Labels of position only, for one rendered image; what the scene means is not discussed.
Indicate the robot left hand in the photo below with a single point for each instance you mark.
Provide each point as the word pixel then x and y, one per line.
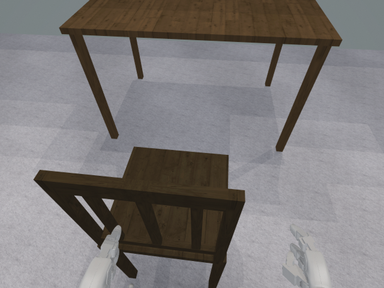
pixel 102 269

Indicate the table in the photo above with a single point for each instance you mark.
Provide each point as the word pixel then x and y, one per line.
pixel 279 22

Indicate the chair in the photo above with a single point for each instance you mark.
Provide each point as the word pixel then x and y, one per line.
pixel 169 203

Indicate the robot right hand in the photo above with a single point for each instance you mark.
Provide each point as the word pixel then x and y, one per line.
pixel 312 270

